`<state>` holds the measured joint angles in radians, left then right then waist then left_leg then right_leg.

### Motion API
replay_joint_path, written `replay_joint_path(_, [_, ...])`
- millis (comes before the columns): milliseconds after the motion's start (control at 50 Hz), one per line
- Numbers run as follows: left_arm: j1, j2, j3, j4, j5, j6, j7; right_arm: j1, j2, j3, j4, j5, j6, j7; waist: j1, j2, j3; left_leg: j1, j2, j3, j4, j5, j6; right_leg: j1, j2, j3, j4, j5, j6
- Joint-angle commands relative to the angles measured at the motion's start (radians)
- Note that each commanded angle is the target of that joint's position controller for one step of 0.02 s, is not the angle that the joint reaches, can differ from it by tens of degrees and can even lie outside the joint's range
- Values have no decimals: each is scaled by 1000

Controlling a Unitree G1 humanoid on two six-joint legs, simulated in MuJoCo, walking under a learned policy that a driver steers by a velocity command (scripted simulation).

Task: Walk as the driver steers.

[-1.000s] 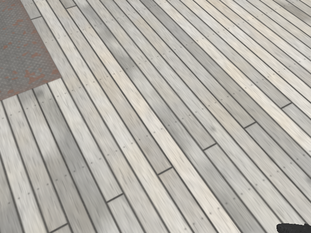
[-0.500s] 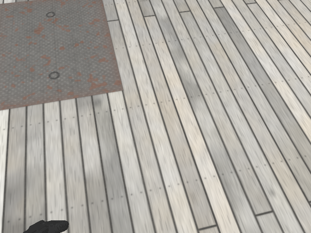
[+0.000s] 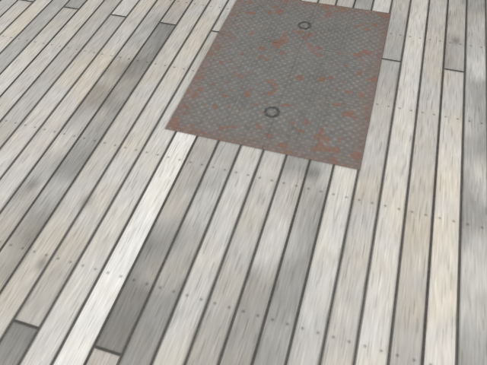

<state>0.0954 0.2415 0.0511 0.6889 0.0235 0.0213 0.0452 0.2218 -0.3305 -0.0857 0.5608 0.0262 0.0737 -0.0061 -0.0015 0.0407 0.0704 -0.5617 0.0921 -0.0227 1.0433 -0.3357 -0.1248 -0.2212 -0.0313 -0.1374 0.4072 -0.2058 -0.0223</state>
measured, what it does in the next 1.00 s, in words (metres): steps on the spot, turning right: left foot, then right foot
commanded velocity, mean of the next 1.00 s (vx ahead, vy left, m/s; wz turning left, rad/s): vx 0.05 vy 0.00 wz -0.40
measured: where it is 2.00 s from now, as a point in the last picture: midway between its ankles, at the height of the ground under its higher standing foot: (364, 346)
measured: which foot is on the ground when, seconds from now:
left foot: up 0.00-0.12, down 0.14-0.64, up 0.66-1.00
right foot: down 0.00-0.16, up 0.18-0.62, down 0.64-1.00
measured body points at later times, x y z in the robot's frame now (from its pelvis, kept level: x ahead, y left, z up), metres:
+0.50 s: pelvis +0.02 +0.05 -0.01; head +0.05 +0.04 +0.44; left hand +0.12 +0.33 -0.12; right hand +0.21 -0.20 -0.10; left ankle +0.01 +0.15 -0.74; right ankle +0.01 -0.08 -0.70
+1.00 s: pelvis +0.06 -0.01 +0.01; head +0.07 -0.06 +0.45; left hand +0.32 +0.19 -0.06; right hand +0.10 -0.35 -0.09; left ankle +0.18 +0.12 -0.70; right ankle +0.00 -0.08 -0.74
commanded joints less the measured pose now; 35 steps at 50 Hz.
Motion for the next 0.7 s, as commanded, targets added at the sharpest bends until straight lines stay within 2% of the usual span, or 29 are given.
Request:
replay_joint_path(20, [1,224,71,-49,-9,-9,-11,-71,-51,-6,-103,-9,-19,6,42,-179,-142,20,-5,50,-132,-19,21,148,-261,128,-96,352,-206])
replay_joint_path(60, [8,233,76,-38,-26,-13,-25,-64,-52,-8,-96,-10,-14,9,32,-192,-153,94,-34,71,-233,-43,47,148,-276,118,-66,405,-201])
replay_joint_path(100, [8,236,76,-28,-54,-21,-34,-42,-50,-12,-86,-10,-7,15,5,-197,-162,174,-54,72,-395,-3,88,158,-288,117,-9,415,-174])
replay_joint_path(120, [-1,228,74,-21,-69,-24,-36,-1,-51,-16,-67,-11,-7,17,-24,-190,-166,265,-74,84,-541,97,120,131,-273,94,48,399,-140])
replay_joint_path(140, [51,188,62,6,-71,-29,-39,41,-84,-28,-46,-15,-9,13,-35,-132,-179,414,-87,59,-668,257,155,45,-233,45,136,326,-76])
replay_joint_path(160, [79,130,41,-3,-28,-34,-44,79,-173,-51,-45,-15,-15,-1,-21,85,-221,635,86,-173,-661,634,213,-181,-145,-34,359,-12,18])
replay_joint_path(180, [62,102,21,-43,5,-37,-46,26,-228,-49,-70,-47,-28,-7,-10,308,-260,655,339,-423,-633,825,430,-410,-37,-4,564,-468,87])
replay_joint_path(200, [7,175,44,-21,-13,-28,-39,38,-118,-20,-66,-64,-47,0,-84,141,-305,588,316,-340,-650,764,470,-383,-61,120,697,-464,97])
replay_joint_path(220, [23,161,41,-4,-40,-18,-39,-2,-59,7,-33,-69,-63,4,-45,120,-257,524,241,-223,-659,655,413,-355,-73,150,691,-412,86])
replay_joint_path(240, [68,141,38,29,-45,-8,-33,-61,-42,10,-18,-59,-72,5,-11,105,-221,493,180,-149,-669,542,354,-341,-78,155,652,-349,88])
replay_joint_path(260, [89,151,41,49,-37,3,-27,-101,-26,17,-6,-50,-80,2,-2,119,-184,444,165,-100,-677,552,333,-311,-69,165,645,-274,100])
replay_joint_path(280, [115,164,47,62,-38,10,-25,-122,-27,19,5,-56,-84,-4,13,129,-163,380,149,-47,-686,588,327,-254,-46,171,663,-225,111])
replay_joint_path(300, [124,184,54,56,-45,13,-23,-141,-49,11,6,-62,-84,-11,20,136,-145,368,148,-22,-695,581,330,-255,-26,158,675,-201,119])
replay_joint_path(320, [122,194,58,46,-51,15,-21,-145,-69,3,9,-61,-79,-20,15,133,-136,387,161,-16,-702,551,337,-283,-22,147,679,-193,124])
replay_joint_path(400, [81,153,46,-4,-51,29,-23,-123,-63,-4,36,-54,-62,-43,-19,93,-99,448,230,-29,-731,392,358,-363,-64,142,615,-189,130])
replay_joint_path(500, [80,127,40,-61,-43,38,-48,-144,-89,-24,56,-46,-60,-36,-16,79,-107,454,268,31,-713,452,361,-296,-79,89,489,-209,98])
replay_joint_path(580, [102,131,51,-97,-49,52,-69,-162,-112,-41,67,-17,-63,-22,6,90,-133,482,288,92,-633,527,305,-207,-56,40,338,-184,41])
replay_joint_path(620, [166,140,66,-91,-49,57,-65,-154,-96,-43,88,1,-62,-14,47,49,-150,423,243,174,-492,461,219,-55,-6,19,146,-21,-11])
replay_joint_path(640, [237,220,98,-78,-46,51,-47,-107,-64,-39,105,-9,-64,-7,63,-107,-166,287,147,241,-278,305,140,111,-34,147,41,283,-74])
replay_joint_path(660, [276,378,134,-96,-37,40,-29,-177,1,-16,35,-60,-71,-6,53,-435,-155,-108,-34,256,64,-299,29,318,-281,570,31,765,-249])
replay_joint_path(680, [290,349,119,-121,1,6,-45,-262,-25,-17,8,-58,-77,-11,110,-314,-290,-182,-100,9,234,-404,27,312,-362,720,-26,662,-389])
replay_joint_path(700, [250,319,109,-121,-4,-18,-52,-285,-56,-26,8,-32,-80,-14,94,-195,-253,-212,-81,-45,268,-333,51,298,-327,642,-49,541,-358])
